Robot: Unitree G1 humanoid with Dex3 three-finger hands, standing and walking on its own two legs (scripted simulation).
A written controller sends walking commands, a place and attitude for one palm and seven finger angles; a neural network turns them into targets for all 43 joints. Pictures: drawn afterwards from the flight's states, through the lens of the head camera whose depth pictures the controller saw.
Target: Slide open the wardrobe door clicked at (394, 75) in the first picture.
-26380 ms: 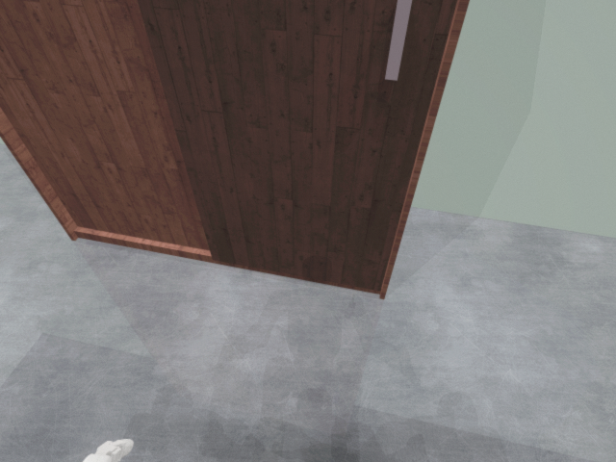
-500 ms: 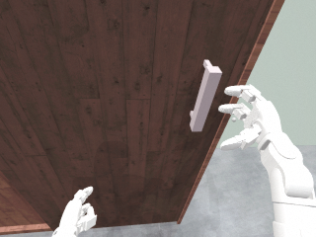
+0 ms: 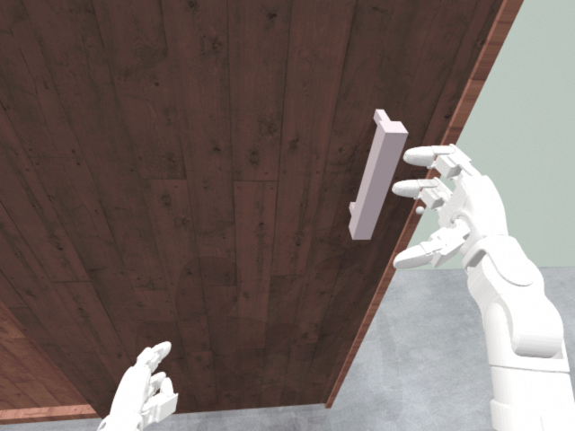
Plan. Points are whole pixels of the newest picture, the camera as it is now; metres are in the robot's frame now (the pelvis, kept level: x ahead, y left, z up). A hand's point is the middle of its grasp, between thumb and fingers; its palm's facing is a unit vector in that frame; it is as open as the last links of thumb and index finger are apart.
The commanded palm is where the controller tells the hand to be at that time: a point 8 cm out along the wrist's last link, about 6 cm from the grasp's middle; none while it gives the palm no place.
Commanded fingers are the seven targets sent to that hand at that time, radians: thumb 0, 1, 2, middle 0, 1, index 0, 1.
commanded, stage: move the hooked fingers beside the handle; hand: right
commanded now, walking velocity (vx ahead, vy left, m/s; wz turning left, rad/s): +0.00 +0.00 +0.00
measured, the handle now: (369, 176) +0.39 -0.07 +0.21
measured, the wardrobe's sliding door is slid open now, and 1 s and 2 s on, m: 0.00 0.00 0.00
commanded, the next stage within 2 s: none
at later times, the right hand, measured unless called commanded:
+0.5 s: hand (435, 207) +0.33 -0.14 +0.21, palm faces -0.06 +1.00 -0.07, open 14.0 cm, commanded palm +0.31 -0.19 +0.21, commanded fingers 0.00 0.50 -0.30 0.30 1.20 0.30 1.20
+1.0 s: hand (426, 214) +0.33 -0.14 +0.20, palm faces -0.11 +0.99 -0.08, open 13.9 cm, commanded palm +0.31 -0.18 +0.22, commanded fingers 0.00 0.50 -0.30 0.30 1.20 0.30 1.20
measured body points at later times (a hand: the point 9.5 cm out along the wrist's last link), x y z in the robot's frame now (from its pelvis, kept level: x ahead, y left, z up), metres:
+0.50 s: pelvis +0.00 +0.00 +0.00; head -0.04 +0.03 +0.45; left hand +0.20 +0.23 -0.07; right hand +0.33 -0.20 +0.22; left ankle -0.03 +0.11 -0.73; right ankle -0.02 -0.14 -0.73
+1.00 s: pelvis +0.00 +0.00 +0.00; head -0.02 +0.03 +0.45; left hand +0.18 +0.23 -0.08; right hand +0.33 -0.19 +0.21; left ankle -0.03 +0.11 -0.73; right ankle -0.02 -0.14 -0.73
